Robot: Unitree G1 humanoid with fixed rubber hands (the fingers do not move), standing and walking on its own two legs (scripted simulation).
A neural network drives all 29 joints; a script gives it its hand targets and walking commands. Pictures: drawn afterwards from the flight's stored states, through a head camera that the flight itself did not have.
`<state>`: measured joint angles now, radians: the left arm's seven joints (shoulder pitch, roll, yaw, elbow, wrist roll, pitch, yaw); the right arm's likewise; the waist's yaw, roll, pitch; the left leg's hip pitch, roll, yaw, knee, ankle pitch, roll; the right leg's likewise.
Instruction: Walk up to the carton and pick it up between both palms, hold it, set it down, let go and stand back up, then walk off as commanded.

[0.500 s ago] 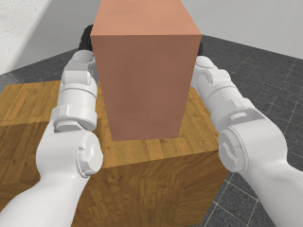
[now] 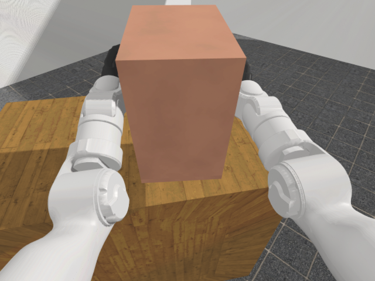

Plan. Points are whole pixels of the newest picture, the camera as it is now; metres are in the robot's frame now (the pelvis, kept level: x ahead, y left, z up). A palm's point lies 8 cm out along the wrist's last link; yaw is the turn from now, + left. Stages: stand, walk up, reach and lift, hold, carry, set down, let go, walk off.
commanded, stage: set down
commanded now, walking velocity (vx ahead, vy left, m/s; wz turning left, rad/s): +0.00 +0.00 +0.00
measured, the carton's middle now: (178, 94) +0.44 +0.02 +0.22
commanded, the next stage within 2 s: none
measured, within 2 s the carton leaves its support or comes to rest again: rests again in 1.84 s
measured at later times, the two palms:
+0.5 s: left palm (113, 91) +0.46 +0.16 +0.23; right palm (233, 100) +0.44 -0.10 +0.20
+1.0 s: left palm (114, 98) +0.46 +0.16 +0.21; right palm (230, 111) +0.45 -0.10 +0.17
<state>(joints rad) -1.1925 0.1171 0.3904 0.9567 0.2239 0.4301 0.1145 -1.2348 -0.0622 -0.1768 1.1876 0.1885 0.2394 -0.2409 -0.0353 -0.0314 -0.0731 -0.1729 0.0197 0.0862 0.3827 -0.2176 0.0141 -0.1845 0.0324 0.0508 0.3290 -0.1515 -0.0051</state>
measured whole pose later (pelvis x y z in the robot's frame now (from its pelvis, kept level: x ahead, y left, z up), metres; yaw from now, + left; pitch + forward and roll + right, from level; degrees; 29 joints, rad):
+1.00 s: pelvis +0.01 +0.00 +0.00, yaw +0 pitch +1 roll -1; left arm -1.16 0.09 0.47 1.04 0.26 0.27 0.09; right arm -1.08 0.04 -0.39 1.08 -0.08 0.16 -0.20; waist 0.00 -0.03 -0.03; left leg -0.17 0.02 0.09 0.38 -0.23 0.01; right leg -0.18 0.03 0.05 0.33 -0.17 0.00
